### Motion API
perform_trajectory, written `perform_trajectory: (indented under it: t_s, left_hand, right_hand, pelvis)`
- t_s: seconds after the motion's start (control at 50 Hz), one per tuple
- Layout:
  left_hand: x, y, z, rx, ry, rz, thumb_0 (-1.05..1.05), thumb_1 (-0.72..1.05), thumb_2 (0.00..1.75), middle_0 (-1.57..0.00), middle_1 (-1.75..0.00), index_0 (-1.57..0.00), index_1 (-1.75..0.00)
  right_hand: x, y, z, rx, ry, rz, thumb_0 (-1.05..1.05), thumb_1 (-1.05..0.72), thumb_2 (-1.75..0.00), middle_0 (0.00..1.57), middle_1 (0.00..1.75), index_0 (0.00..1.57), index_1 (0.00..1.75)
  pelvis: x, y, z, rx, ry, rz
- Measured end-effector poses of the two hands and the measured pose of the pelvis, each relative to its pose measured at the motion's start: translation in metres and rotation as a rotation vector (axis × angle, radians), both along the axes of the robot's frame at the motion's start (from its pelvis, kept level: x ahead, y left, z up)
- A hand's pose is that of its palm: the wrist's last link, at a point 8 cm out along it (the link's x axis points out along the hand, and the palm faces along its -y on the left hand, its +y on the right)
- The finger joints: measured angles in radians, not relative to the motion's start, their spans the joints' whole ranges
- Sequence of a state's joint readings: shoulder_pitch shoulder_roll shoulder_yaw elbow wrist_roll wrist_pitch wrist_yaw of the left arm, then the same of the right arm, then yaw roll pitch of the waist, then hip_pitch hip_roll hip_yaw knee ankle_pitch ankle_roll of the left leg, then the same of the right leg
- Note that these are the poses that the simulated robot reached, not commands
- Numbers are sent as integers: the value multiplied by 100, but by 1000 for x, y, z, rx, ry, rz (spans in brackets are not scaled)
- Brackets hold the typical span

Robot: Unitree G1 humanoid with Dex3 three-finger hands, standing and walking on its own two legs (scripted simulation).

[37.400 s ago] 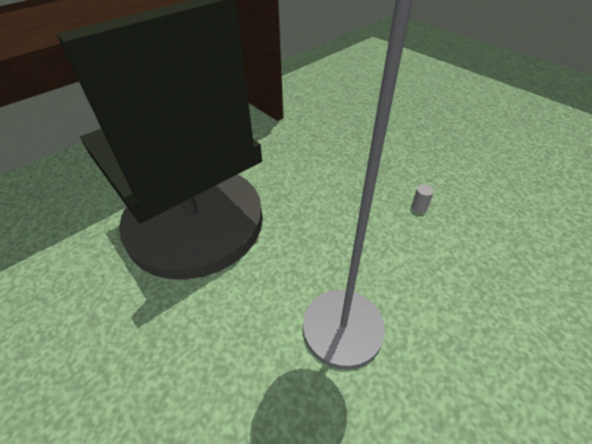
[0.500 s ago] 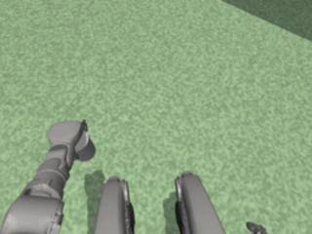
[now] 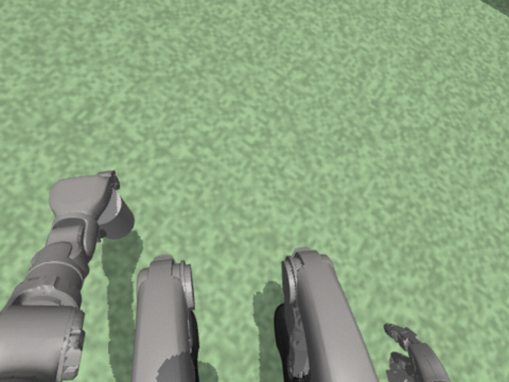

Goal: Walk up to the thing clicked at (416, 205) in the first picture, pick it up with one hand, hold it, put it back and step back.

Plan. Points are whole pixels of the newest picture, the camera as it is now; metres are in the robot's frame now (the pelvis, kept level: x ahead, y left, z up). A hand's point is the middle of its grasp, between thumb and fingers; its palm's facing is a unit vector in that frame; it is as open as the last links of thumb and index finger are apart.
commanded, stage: crouch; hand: left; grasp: from above
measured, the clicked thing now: (108, 214) +0.41 +0.27 -0.23
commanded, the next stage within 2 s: lower in 0.52 s
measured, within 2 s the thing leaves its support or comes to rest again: rests again in 1.28 s
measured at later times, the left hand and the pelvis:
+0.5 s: hand (103, 221) +0.40 +0.28 -0.22, palm faces -0.46 -0.05 -0.89, open 10.2 cm; pelvis -0.01 +0.00 -0.06, yaw -1 degrees
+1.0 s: hand (114, 226) +0.40 +0.27 -0.28, palm faces -0.47 -0.07 -0.88, open 10.1 cm; pelvis -0.01 +0.00 -0.10, yaw -2 degrees
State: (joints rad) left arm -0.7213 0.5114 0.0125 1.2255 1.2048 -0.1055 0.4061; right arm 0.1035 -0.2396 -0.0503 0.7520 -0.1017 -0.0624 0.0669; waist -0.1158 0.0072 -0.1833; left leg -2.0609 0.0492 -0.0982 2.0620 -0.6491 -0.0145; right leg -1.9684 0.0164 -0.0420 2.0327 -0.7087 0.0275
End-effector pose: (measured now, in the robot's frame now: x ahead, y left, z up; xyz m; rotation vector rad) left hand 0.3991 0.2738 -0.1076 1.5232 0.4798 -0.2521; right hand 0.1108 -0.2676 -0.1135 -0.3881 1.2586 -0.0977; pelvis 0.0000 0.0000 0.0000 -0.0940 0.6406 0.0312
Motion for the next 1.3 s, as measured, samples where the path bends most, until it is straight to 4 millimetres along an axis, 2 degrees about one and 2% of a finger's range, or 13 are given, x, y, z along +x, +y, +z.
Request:
perform_trajectory:
  t_s: [0.3, 0.52, 0.72, 1.06, 1.3]
  left_hand:
    - [3, 1, -40, -3, 13, -8, -2, 2, 71, -70, -72, -55, -66]
    - [3, 3, -60, -5, 14, -9, -2, 1, 73, -68, -75, -54, -68]
    - [5, 3, -74, -6, 25, -6, -1, 1, 72, -67, -76, -54, -69]
    - [4, 1, -122, -32, 13, -15, 0, 4, 64, -71, -71, -56, -67]
    - [7, 1, -142, -36, 39, 11, 1, 5, 60, -72, -68, -58, -65]
  right_hand:
    - [-32, 2, -37, 17, 69, -27, 1, -91, -91, 20, 30, 20, 30]
    - [-50, 1, -57, 25, 102, -29, 1, -91, -91, 20, 30, 20, 30]
    - [-51, -4, -71, 24, 103, -11, 1, -92, -91, 20, 30, 20, 30]
    - [-51, -7, -101, 12, 131, 37, 1, -92, -91, 20, 30, 20, 30]
    - [-50, -2, -113, 42, 154, 60, 0, -91, -90, 20, 30, 20, 30]
  pelvis:
    - [-7, 1, -37, -4, -17, -13]
    - [-12, 0, -58, -4, -35, -21]
    - [-13, -3, -73, 0, -45, -25]
    - [-11, -4, -107, -6, -71, -37]
    - [-6, -5, -116, -12, -71, -48]
